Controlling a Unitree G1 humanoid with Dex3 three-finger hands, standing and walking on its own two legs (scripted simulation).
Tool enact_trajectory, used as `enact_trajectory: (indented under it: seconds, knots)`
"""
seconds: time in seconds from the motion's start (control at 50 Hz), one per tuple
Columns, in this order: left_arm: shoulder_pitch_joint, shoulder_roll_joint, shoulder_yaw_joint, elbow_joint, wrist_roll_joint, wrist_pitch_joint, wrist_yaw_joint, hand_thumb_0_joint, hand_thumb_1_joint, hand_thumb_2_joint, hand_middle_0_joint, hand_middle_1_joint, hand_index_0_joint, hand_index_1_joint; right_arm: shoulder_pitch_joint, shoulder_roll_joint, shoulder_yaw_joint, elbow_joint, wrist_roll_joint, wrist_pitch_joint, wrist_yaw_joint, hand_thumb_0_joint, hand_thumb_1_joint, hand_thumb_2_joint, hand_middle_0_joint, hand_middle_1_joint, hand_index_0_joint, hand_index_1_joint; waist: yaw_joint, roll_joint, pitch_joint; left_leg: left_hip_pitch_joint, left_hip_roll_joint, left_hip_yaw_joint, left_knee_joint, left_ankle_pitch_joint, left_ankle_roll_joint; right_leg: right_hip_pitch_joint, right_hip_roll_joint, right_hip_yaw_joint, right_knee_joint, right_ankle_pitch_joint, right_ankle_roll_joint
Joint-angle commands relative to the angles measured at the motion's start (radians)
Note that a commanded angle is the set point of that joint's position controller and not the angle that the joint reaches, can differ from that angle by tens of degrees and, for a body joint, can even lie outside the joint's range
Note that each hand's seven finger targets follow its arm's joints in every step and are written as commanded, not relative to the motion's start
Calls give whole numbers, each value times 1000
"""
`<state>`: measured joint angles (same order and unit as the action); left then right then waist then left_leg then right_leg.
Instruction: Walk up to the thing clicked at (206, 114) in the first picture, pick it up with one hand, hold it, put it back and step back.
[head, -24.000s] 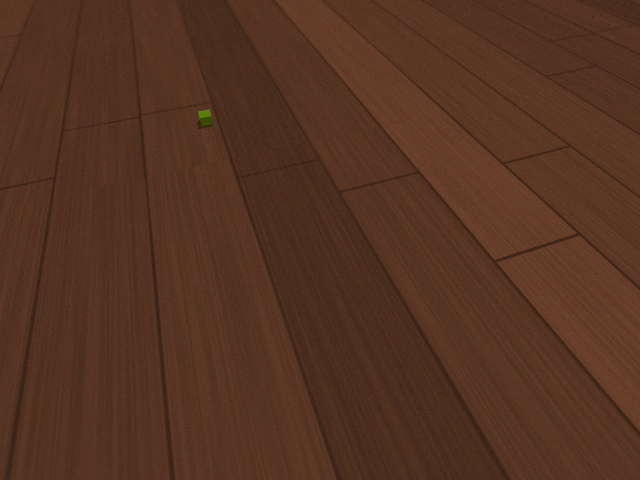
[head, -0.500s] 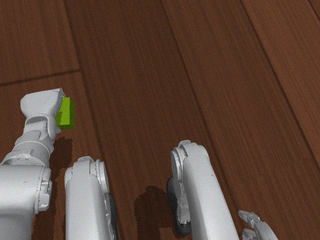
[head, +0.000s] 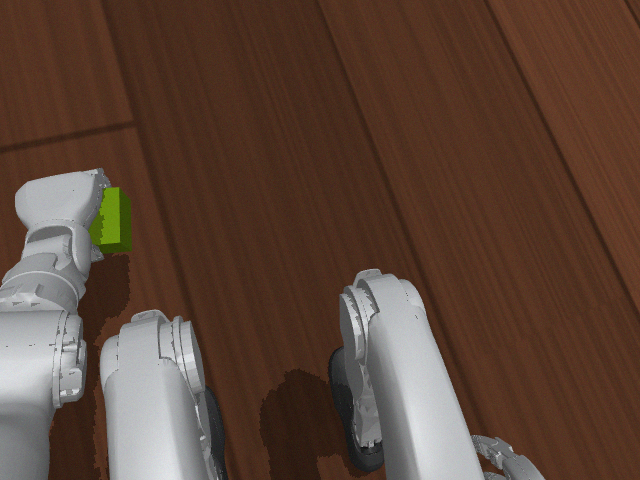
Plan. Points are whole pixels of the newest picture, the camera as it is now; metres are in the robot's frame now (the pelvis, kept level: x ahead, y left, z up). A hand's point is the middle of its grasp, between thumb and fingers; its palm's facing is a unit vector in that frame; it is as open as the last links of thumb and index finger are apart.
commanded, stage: lower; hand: left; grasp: from above
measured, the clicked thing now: (99, 222) +0.47 +0.24 -0.20
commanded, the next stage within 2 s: rest in 0.46 s
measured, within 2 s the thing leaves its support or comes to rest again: rests again in 1.28 s
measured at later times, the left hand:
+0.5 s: hand (98, 235) +0.46 +0.25 -0.22, palm faces -0.46 -0.10 -0.88, open 10.4 cm
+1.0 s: hand (106, 240) +0.46 +0.25 -0.26, palm faces -0.46 -0.13 -0.88, open 10.4 cm
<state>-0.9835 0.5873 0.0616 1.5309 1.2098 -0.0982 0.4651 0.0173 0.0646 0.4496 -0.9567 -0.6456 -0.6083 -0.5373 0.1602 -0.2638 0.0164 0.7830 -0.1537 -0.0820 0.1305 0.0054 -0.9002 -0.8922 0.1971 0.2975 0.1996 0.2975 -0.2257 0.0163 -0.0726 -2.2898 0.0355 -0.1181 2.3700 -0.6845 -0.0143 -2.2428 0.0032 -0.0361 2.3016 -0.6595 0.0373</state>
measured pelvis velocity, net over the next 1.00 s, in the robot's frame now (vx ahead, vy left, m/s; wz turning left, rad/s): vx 0.01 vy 0.01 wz -0.08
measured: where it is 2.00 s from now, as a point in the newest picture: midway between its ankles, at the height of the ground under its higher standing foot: (287, 450)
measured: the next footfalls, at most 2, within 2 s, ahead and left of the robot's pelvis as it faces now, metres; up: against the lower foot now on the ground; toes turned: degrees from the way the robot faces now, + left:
none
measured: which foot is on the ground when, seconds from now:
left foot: down 0.00-1.00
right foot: down 0.00-1.00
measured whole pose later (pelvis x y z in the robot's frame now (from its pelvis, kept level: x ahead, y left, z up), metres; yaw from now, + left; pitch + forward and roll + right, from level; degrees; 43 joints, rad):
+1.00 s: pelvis +0.01 +0.01 -0.04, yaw -4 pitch +31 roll -10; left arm -1.01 0.76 0.18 1.72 1.27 -0.16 0.64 0.01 0.04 0.54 -0.87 -0.67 -0.57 -0.58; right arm 0.13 -0.30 0.11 0.78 -0.26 -0.19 0.28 0.00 -0.90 -0.89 0.20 0.30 0.20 0.30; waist -0.32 -0.05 0.07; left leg -2.37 0.03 -0.20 2.54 -0.74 -0.02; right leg -2.29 0.02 -0.09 2.41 -0.69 0.06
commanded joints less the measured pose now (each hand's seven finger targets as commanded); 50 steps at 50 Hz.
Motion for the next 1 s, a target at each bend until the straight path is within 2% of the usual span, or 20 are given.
enact_trajectory:
  seconds: [0.0,0.06,0.14,0.18,0.24,0.28,0.34,0.4,0.44,0.56,0.6,0.62,0.64,0.68,0.72,0.74,0.76,0.8,0.94,0.98]
  knots:
    - [-356,201,3,-124,-10,-1,47,0,624,726,-995,-629,-1004,-620,215,-233,-62,-8,-4,-18,-4,0,-899,-898,200,299,200,299,-36,189,-652,441,-31,102,-222,140,44,361,28,-103,-243,174,-67]
    - [-331,243,30,-144,1,0,56,0,552,716,-966,-628,-971,-621,216,-245,-66,-9,-3,-18,0,0,-906,-899,199,300,199,300,-8,218,-694,468,-31,100,-225,156,40,361,27,-107,-231,182,-69]
    - [-341,187,-8,-50,7,-6,57,0,477,729,-914,-631,-916,-629,207,-244,-53,-8,-9,-21,10,0,-903,-898,200,299,199,299,-59,186,-601,416,-32,81,-215,109,40,300,32,-123,-212,144,-72]
    - [-342,239,18,-46,8,-17,67,0,455,724,-900,-624,-900,-624,201,-255,-48,-9,-15,-29,13,0,-903,-899,200,300,199,300,-43,195,-587,398,-34,80,-211,91,42,289,30,-122,-212,121,-71]
    - [-354,247,24,-57,23,-26,84,0,468,739,-913,-634,-912,-635,199,-258,-39,-10,-18,-34,18,0,-903,-899,200,300,199,300,-38,234,-631,441,-33,80,-200,125,35,295,32,-126,-189,155,-73]
    - [-351,223,17,-33,21,-28,100,0,470,737,-898,-656,-904,-650,203,-255,-31,-9,-27,-38,25,0,-903,-898,200,300,200,300,-60,233,-639,444,-32,83,-177,151,36,311,34,-127,-185,189,-67]
    - [-357,274,50,-43,32,-34,123,0,466,765,-896,-673,-899,-669,211,-265,-26,-6,-39,-42,34,0,-903,-898,200,300,200,300,-59,254,-650,433,-30,80,-166,173,36,329,36,-131,-174,212,-63]
    - [-361,268,41,20,40,-31,134,0,467,769,-894,-679,-897,-675,205,-262,-14,-3,-55,-52,52,0,-903,-898,200,300,200,300,-87,222,-583,385,-29,81,-143,133,42,316,40,-135,-173,185,-59]
    - [-332,299,64,9,31,-33,144,0,461,774,-896,-678,-896,-677,200,-269,-12,-3,-55,-57,58,0,-905,-899,200,300,200,300,-60,261,-609,406,-29,79,-145,144,37,320,38,-138,-163,188,-63]
    - [-320,306,82,-21,31,-31,158,0,439,797,-879,-664,-875,-667,204,-283,-10,-4,-69,-73,88,0,-898,-896,200,300,200,300,-69,283,-627,425,-26,67,-129,170,35,323,44,-153,-143,217,-62]
    - [-299,280,52,50,36,-29,158,0,429,742,-850,-683,-861,-671,194,-274,1,-1,-71,-73,99,0,-902,-897,200,300,200,300,-91,263,-580,400,-23,64,-111,168,38,315,47,-155,-133,225,-59]
    - [-301,314,91,2,33,-36,164,0,420,750,-843,-667,-850,-658,206,-290,-7,-3,-74,-74,98,0,-896,-895,200,300,200,300,-81,259,-615,409,-25,60,-116,192,37,332,47,-159,-135,243,-58]
    - [-284,325,88,30,28,-35,167,0,406,768,-848,-671,-849,-668,199,-285,-2,1,-71,-73,103,0,-901,-897,200,300,200,300,-72,268,-609,392,-24,57,-116,185,36,342,51,-157,-127,238,-60]
    - [-286,346,109,42,41,-40,174,0,406,751,-838,-670,-844,-663,212,-294,-2,3,-78,-74,106,0,-900,-896,200,300,200,300,-85,260,-592,390,-22,56,-106,193,37,337,49,-162,-125,246,-58]
    - [-313,306,68,60,41,-45,175,0,392,763,-842,-664,-843,-663,196,-285,11,-2,-81,-79,114,0,-902,-898,200,300,200,300,-103,247,-568,371,-23,51,-93,167,40,323,53,-162,-122,230,-57]
    - [-336,330,80,62,42,-52,179,0,416,765,-848,-681,-853,-674,202,-293,11,0,-85,-87,118,0,-901,-897,200,300,200,300,-120,249,-540,357,-21,50,-85,153,42,319,52,-163,-125,221,-55]
    - [-321,380,128,52,41,-54,190,0,424,765,-854,-669,-858,-664,218,-314,6,5,-88,-91,118,0,-899,-896,200,300,200,300,-108,249,-549,374,-22,46,-89,159,40,320,49,-169,-128,220,-55]
    - [-297,369,128,54,43,-58,199,0,414,734,-847,-653,-853,-646,209,-308,5,9,-88,-92,120,0,-899,-897,200,300,200,300,-94,289,-571,404,-21,45,-99,164,32,316,52,-174,-119,217,-61]
    - [-323,373,122,92,63,-71,218,0,493,761,-899,-666,-905,-659,216,-317,28,21,-110,-117,149,0,-897,-897,200,300,200,300,-141,319,-536,432,-16,29,-70,216,26,311,52,-194,-89,275,-55]
    - [-303,390,133,89,58,-73,236,0,492,741,-895,-661,-904,-651,204,-329,23,22,-111,-117,152,0,-898,-897,200,300,200,300,-125,338,-550,432,-15,28,-81,200,24,320,58,-196,-100,260,-58]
